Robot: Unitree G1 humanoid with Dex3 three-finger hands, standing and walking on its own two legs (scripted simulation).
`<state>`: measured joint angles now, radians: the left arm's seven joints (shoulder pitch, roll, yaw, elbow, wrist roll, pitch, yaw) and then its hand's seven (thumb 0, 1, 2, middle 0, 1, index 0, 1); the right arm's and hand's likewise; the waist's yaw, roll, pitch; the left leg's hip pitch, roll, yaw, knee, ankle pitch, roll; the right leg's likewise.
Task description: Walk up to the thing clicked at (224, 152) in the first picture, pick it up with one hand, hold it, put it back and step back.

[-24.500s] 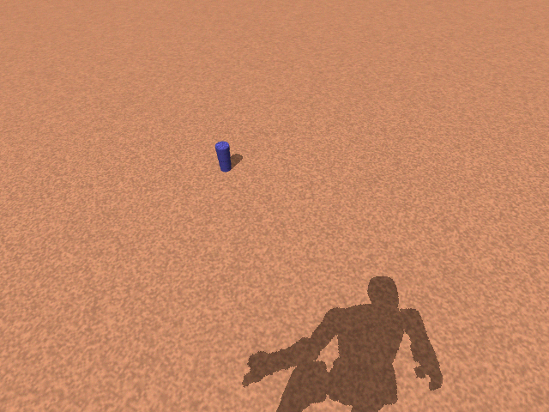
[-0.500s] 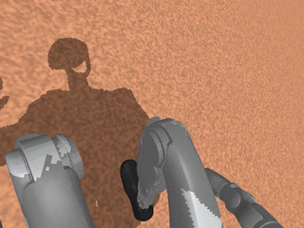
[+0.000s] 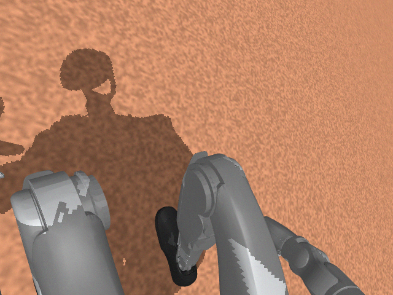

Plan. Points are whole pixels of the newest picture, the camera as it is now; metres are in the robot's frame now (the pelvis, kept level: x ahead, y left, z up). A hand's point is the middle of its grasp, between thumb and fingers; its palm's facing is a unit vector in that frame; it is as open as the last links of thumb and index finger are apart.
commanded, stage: withdraw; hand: left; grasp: from the side
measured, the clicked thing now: out of the picture +0.39 +0.33 -0.20
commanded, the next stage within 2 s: rise in 0.22 s
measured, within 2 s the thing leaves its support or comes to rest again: neither
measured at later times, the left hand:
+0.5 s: hand out of the picture +0.33 +0.41 -0.07, palm faces +0.46 -0.86 -0.21, open 17.5 cm
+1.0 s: hand out of the picture +0.24 +0.34 +0.12, palm faces +0.39 -0.79 -0.47, open 17.2 cm
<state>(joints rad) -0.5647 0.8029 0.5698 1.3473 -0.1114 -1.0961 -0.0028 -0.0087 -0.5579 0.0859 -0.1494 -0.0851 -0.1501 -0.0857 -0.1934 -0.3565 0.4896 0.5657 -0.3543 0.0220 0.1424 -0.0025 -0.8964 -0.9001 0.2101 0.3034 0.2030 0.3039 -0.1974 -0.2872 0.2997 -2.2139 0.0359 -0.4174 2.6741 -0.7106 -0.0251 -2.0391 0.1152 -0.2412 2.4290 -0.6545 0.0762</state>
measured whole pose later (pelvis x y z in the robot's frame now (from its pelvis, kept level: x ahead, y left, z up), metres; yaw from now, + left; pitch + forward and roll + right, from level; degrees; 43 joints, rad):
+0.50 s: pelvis +0.01 -0.01 +0.04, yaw +5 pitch +23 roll -13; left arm -0.48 0.74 0.56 0.99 -0.03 -0.58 -0.14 -0.01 -0.53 0.06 -0.05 -0.03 -0.05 -0.03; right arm -0.03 -0.29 0.20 0.60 -0.12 0.08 0.09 0.00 -0.89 -0.90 0.21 0.30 0.20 0.30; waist -0.10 -0.13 0.05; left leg -2.25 0.05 -0.26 2.49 -0.67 -0.01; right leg -2.10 0.05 -0.14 2.34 -0.68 0.04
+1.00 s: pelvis +0.03 -0.03 +0.21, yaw +14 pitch +32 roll -4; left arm -0.04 0.44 0.32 0.36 0.01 0.00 0.06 -0.01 -0.48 0.09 -0.06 -0.07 -0.07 -0.07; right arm 0.07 -0.25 0.00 0.53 0.04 0.13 -0.04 0.01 -0.90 -0.90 0.21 0.30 0.20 0.30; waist -0.02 0.00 -0.14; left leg -1.81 0.07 -0.09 1.88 -0.63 -0.03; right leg -1.74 0.01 -0.05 1.86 -0.67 0.01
